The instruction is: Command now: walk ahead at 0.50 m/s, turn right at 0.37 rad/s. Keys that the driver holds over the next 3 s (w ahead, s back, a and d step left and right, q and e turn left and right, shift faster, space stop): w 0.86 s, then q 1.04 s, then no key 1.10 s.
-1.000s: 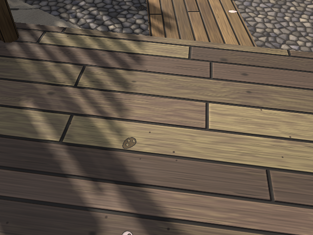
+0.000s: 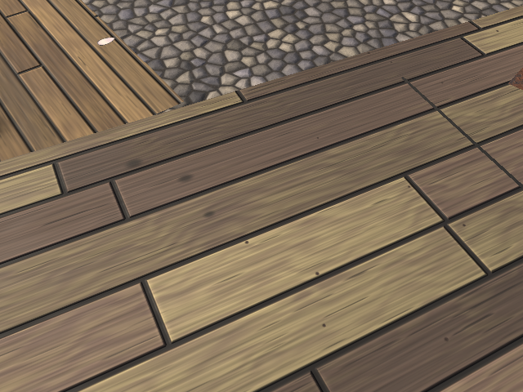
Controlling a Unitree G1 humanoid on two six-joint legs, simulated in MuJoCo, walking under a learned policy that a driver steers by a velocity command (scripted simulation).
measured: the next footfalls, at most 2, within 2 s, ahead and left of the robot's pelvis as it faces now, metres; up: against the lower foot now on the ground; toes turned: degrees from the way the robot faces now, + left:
right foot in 0.36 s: +0.34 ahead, -0.16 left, +0.00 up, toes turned -4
left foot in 0.86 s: +0.67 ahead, +0.05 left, +0.00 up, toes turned -1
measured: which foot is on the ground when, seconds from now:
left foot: down 0.00-0.36, up 0.38-0.84, down 0.86-1.00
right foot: up 0.00-0.34, down 0.36-0.88, up 0.90-1.00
